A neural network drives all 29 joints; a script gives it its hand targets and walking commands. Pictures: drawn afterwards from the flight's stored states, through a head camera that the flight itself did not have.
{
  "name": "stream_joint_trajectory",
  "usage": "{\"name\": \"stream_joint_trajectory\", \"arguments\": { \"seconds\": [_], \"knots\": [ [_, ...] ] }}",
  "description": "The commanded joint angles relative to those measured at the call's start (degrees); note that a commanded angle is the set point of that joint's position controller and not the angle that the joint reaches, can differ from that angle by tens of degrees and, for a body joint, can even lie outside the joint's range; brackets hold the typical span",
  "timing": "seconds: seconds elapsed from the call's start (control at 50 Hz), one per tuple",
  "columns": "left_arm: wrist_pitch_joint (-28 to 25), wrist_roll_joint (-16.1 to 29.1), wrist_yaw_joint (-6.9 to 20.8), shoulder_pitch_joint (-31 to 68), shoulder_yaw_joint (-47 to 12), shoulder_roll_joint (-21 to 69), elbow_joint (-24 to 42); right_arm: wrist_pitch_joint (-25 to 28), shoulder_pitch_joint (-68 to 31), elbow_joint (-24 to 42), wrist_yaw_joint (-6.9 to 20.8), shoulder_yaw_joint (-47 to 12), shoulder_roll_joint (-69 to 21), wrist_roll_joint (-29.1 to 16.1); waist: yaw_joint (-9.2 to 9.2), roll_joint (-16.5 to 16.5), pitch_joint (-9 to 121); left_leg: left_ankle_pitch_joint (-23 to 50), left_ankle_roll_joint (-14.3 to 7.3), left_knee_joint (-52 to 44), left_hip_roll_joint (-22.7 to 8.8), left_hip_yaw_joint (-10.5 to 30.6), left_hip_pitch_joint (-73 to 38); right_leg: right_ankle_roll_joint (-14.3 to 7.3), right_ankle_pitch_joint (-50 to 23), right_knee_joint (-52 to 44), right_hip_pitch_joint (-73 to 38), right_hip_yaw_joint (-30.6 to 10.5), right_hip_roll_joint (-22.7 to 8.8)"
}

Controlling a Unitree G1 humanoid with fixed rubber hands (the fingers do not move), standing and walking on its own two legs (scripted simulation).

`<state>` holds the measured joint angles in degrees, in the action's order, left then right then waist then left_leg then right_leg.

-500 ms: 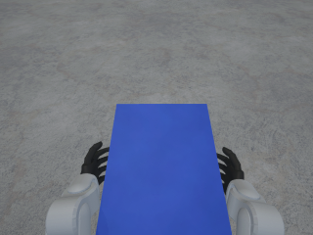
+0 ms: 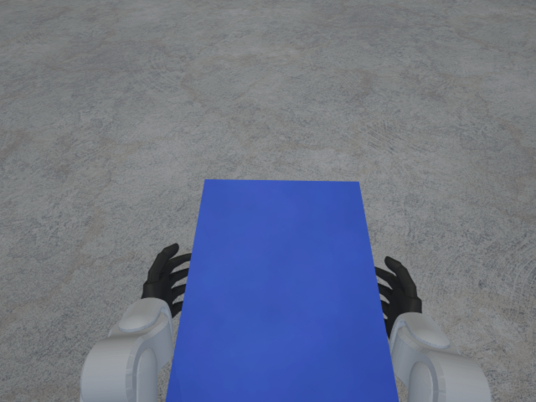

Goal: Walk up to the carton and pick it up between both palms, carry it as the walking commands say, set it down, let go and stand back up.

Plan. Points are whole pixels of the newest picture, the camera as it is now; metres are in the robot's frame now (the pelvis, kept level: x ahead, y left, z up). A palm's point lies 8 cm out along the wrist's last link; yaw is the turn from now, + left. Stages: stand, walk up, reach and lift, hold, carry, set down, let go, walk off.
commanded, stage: carry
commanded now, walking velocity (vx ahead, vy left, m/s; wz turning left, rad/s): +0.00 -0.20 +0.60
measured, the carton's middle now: (279, 309) +0.25 -0.02 +0.02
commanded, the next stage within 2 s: none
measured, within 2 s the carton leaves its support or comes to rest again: neither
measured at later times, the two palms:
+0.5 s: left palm (192, 347) +0.18 +0.09 +0.08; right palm (423, 288) +0.25 -0.21 +0.07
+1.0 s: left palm out of the picture +0.11 +0.05 +0.06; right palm (411, 271) +0.28 -0.20 +0.06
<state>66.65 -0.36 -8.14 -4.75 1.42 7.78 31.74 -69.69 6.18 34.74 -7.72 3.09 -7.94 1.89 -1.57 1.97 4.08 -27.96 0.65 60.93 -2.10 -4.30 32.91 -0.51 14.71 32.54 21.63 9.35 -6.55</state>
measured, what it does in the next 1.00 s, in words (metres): steps to the right, turning left: left foot, then right foot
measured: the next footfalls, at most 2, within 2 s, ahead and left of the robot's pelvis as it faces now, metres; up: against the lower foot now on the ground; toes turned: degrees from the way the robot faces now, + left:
left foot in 0.16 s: +0.02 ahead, +0.07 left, +0.00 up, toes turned +14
right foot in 0.50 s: +0.09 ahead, -0.25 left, +0.00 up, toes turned +11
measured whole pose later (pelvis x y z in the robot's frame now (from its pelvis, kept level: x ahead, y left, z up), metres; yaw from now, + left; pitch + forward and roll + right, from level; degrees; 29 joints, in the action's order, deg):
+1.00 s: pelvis +0.01 -0.21 -0.01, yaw +35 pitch +4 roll +0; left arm 68.1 -1.4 -8.2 -4.1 2.7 7.7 33.0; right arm -67.6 5.2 31.7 -7.2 2.0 -7.8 1.7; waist 1.1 -1.7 1.4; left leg -16.3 -1.5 34.1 -0.6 -4.3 21.6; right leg 4.5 24.7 62.6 34.1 3.3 -5.7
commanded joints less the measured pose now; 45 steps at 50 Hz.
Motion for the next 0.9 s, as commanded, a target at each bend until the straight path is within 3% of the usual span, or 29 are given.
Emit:
{"name": "stream_joint_trajectory", "arguments": {
  "seconds": [0.0, 0.08, 0.1, 0.12, 0.14, 0.16, 0.18, 0.22, 0.28, 0.34, 0.4, 0.44, 0.46, 0.48, 0.5, 0.52, 0.54, 0.56, 0.58, 0.6, 0.62, 0.68, 0.72, 0.78, 0.8, 0.82, 0.84, 0.86, 0.88],
  "knots": [
    [-1.47, 13.82, 7.89, 20.94, -34.11, 44.61, 7.93, 2.8, -29.9, 10.15, 8.36, -41.99, -43.1, -18.5, 2.22, -13.69, 13.0, 0.35, -0.58, -3.44, 0.47, -3.67, -0.14, -5.03, -12.59, -9.5, -11.38, -4.47, -9.41],
    [-0.26, 13.92, 7.16, 19.82, -34.96, 40.92, 7.04, 1.67, -24.35, 6.13, 7.29, -38.98, -39.01, -16.01, 2.51, -13.05, 14.29, 3.11, -2.54, -18.55, 1.27, -5.19, -5.96, -7.21, -13.85, -7.16, -12.95, -5.47, -11.28],
    [0.04, 13.96, 7.03, 20.03, -35.24, 40.14, 7.07, 1.47, -23.19, 5.14, 7.25, -37.92, -37.94, -15.37, 1.81, -11.79, 15.36, 7.17, -3.36, -25.19, 1.2, -5.39, -10.22, -5.9, -12.92, -5.16, -11.54, -4.08, -10.9],
    [0.27, 14.53, 6.8, 21.23, -36.32, 40.51, 7.36, 1.38, -22.25, 3.83, 7.24, -37.24, -38.33, -14.9, 0.96, -9.23, 14.76, 14.44, -4.11, -34.18, -1.47, -1.72, -15.91, -3.24, -14.73, -0.22, -7.83, -2.08, -9.52],
    [0.53, 14.05, 6.62, 21.22, -36.29, 39.89, 6.69, 1.51, -22.16, 3.37, 7.35, -36.57, -37.58, -14.61, 0.52, -2.12, 13.66, 16.95, -4.8, -38.39, -6.66, 6.01, -24.85, -0.22, -7.77, 6.48, 2.72, -0.52, -7.64],
    [1.08, 14.55, 6.68, 21.89, -37.26, 39.55, 7.23, 1.49, -19.77, 1.52, 7.31, -35.46, -35.8, -13.74, 0.57, 15.39, 11.74, 37.17, -8.93, -41.69, -22.97, 29.05, -31.58, 4.44, 12.37, 16.86, 18.13, 1.33, -0.95],
    [1.16, 15.37, 6.72, 25.67, -39.18, 40.07, 8.78, 1.74, -20.82, 1.53, 7.65, -34.29, -36.38, -13.99, 0.37, 14.63, 10.57, 44.21, -13.26, -40.87, -24.49, 31.13, -31.12, 5.78, 16.47, 25.22, 20.41, -5.67, -0.3],
    [0.73, 16.21, 7.4, 28.03, -40.42, 43.45, 9.21, 2.54, -23.35, 2.61, 7.86, -34.32, -39.72, -14.01, 0.62, 6.97, 9.58, 32.86, -12.78, -41.96, -21.25, 24.23, -27.44, 6.05, 12.63, 30.95, 21.11, -9.98, -1.81],
    [-0.43, 17.42, 8.53, 29.46, -40.93, 47.36, 9.46, 4.05, -27.96, 7.04, 8.11, -36.23, -42.89, -14.42, 0.88, 3.18, 8.71, 23.12, -10.24, -41.51, -16.24, 17.83, -19.77, 5.75, 7.52, 29.08, 16.2, -8.25, -0.43],
    [-1.31, 17.93, 8.24, 28.02, -41.28, 47.65, 10.39, 4.53, -26.72, 8.75, 8.17, -36.83, -42.94, -15.59, 0.57, 7.65, 12.53, 22.77, -9.2, -40.0, -14.78, 18.22, -21.72, 5.47, 6.34, 23.12, 13.84, -7.63, 2.01],
    [-1.37, 17.1, 7.49, 24.38, -40.5, 46.13, 10.27, 4.2, -23.58, 9.99, 7.91, -36.85, -40.79, -15.3, 0.73, 11.42, 15.2, 25.79, -6.65, -37.88, -12.89, 16.82, -19.71, 5.22, 5.52, 14.68, 7.67, -6.33, 4.24],
    [-1.21, 16.14, 7.28, 22.21, -38.5, 44.63, 9.31, 3.6, -23.93, 10.13, 7.71, -38.15, -40.43, -15.65, 1.17, 12.06, 15.77, 29.41, -4.37, -34.79, -11.59, 15.3, -16.46, 4.86, 3.35, 3.98, -0.13, -3.77, 5.67],
    [-0.96, 16.09, 7.25, 20.35, -37.79, 44.27, 8.64, 3.14, -22.04, 9.56, 7.43, -38.17, -40.16, -15.37, 1.88, 10.52, 16.72, 27.67, -3.02, -32.65, -10.42, 14.21, -14.84, 4.96, 1.6, -4.24, -6.3, -1.79, 6.34],
    [-0.74, 15.67, 7.14, 19.76, -37.22, 43.18, 8.16, 2.89, -21.4, 9.07, 7.35, -37.84, -38.88, -14.97, 2.43, 9.04, 16.77, 26.25, -1.86, -27.91, -7.6, 11.42, -10.76, 4.51, 1.55, -10.62, -12.88, -3.31, 3.59],
    [-0.56, 15.23, 7.17, 20.23, -36.27, 41.4, 8.91, 2.4, -20.37, 8.19, 7.19, -37.82, -39.17, -14.83, 2.28, -4.17, 16.83, 13.73, -0.36, -17.27, -1.6, 6.39, -3.96, 2.73, 3.98, -18.36, -17.54, -13.58, -6.46],
    [-1.04, 13.89, 7.44, 19.09, -34.65, 40.47, 7.12, 2.15, -23.69, 11.45, 7.46, -40.11, -38.08, -15.38, 2.06, -28.24, 15.86, -7.65, 1.18, -3.66, 4.74, -1.56, 9.63, -4.99, -7.05, -18.47, -18.91, -30.13, -21.38],
    [-1.45, 14.25, 7.36, 20.64, -35.0, 41.27, 10.52, 2.32, -25.33, 11.12, 7.77, -41.09, -40.22, -16.4, 1.64, -22.0, 14.94, -9.26, 1.14, 6.73, 0.28, 0.4, 8.25, -6.56, -12.79, -14.89, -16.1, -24.56, -19.62],
    [-1.69, 14.1, 7.72, 20.04, -34.15, 42.89, 10.81, 2.6, -28.16, 11.74, 8.18, -42.34, -42.69, -18.03, 2.18, -15.13, 13.88, -5.47, 0.61, 10.2, 0.17, 0.7, 6.65, -6.58, -18.34, -12.27, -14.35, -17.64, -15.54],
    [-2.06, 14.54, 7.98, 21.59, -34.29, 43.71, 11.77, 2.9, -28.52, 11.26, 8.31, -42.63, -44.27, -18.58, 2.26, -11.87, 13.21, -1.97, 0.66, 10.32, -0.24, -0.11, 5.48, -5.67, -17.67, -11.52, -13.56, -11.47, -12.84],
    [-2.15, 14.43, 8.06, 21.51, -33.76, 44.65, 11.24, 2.96, -28.94, 11.13, 8.37, -42.69, -44.79, -18.83, 2.26, -12.96, 12.55, 0.47, 0.87, 8.09, -0.8, -0.44, 5.19, -5.26, -20.93, -9.74, -15.25, -7.74, -10.48],
    [-2.15, 14.3, 8.09, 21.45, -33.88, 45.1, 10.44, 3.21, -28.34, 10.48, 8.37, -41.98, -44.2, -18.4, 2.34, -11.4, 12.57, 0.71, 0.97, 5.28, -0.47, -1.62, 5.1, -5.15, -22.83, -8.89, -16.34, -6.12, -9.77],
    [-2.02, 14.26, 7.85, 20.1, -34.26, 42.65, 10.05, 3.07, -26.39, 9.8, 7.83, -41.59, -42.04, -17.74, 2.69, -14.31, 13.85, -0.75, 0.16, -4.1, 0.21, -3.31, 2.69, -7.42, -25.56, -7.92, -19.01, -6.44, -11.49],
    [-1.29, 14.42, 7.71, 19.88, -34.69, 41.19, 9.56, 2.46, -23.86, 7.42, 7.47, -39.97, -40.58, -16.48, 2.84, -13.25, 14.16, 0.35, -0.75, -10.66, 1.21, -4.79, -1.93, -8.4, -22.84, -8.13, -16.67, -6.22, -12.19],
    [-0.29, 14.82, 7.43, 20.16, -36.44, 40.31, 9.61, 1.81, -21.73, 5.93, 7.17, -37.9, -38.39, -14.85, 2.26, -12.25, 14.72, 6.99, -2.15, -24.51, 1.7, -6.2, -9.23, -6.54, -22.0, -2.93, -15.04, -3.47, -11.24],
    [0.03, 15.06, 7.25, 21.19, -37.25, 39.77, 9.99, 1.64, -20.65, 4.67, 7.23, -37.41, -38.02, -14.37, 1.17, -9.55, 14.52, 16.53, -2.94, -35.09, -0.43, -4.2, -15.39, -4.0, -19.16, 0.79, -11.5, -1.8, -10.72],
    [0.41, 15.01, 7.14, 22.03, -37.34, 40.24, 8.98, 1.71, -20.87, 3.71, 7.21, -36.64, -38.21, -14.0, 0.5, -2.7, 13.84, 20.02, -4.57, -39.14, -5.72, 4.11, -25.31, -0.53, -10.2, 7.72, 0.15, -0.41, -8.72],
    [0.98, 14.97, 7.24, 21.4, -37.82, 39.36, 9.0, 1.71, -19.46, 2.54, 7.3, -35.77, -36.07, -13.36, 0.81, 13.28, 12.49, 41.91, -8.13, -40.71, -21.06, 25.19, -33.93, 3.85, 14.56, 19.38, 16.59, 0.45, -3.26],
    [1.05, 15.81, 7.11, 24.68, -39.55, 39.28, 10.76, 1.96, -19.44, 2.07, 7.7, -35.02, -36.91, -14.11, 0.28, 14.09, 11.59, 50.57, -13.39, -38.88, -24.46, 30.28, -37.03, 5.72, 19.04, 25.53, 21.89, -5.42, -0.21],
    [0.67, 16.44, 7.35, 26.15, -40.84, 41.23, 11.22, 2.5, -20.24, 3.52, 7.92, -34.74, -38.21, -14.02, 0.42, 9.77, 10.82, 50.45, -13.44, -38.83, -22.57, 26.94, -33.85, 5.91, 17.27, 30.4, 21.64, -9.12, -1.19]
  ]
}}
